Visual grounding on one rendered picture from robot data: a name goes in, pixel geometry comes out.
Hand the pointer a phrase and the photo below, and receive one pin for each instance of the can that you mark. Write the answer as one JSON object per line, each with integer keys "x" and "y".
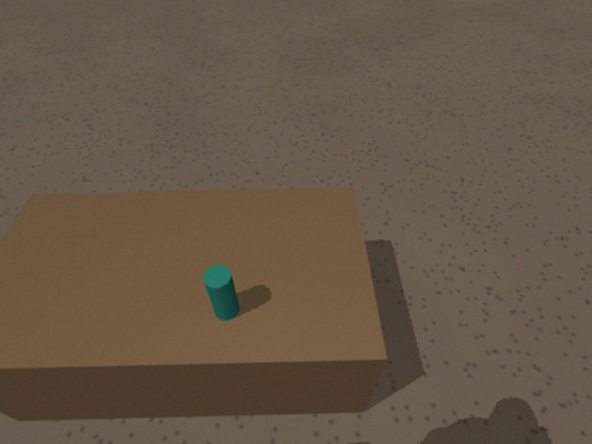
{"x": 220, "y": 287}

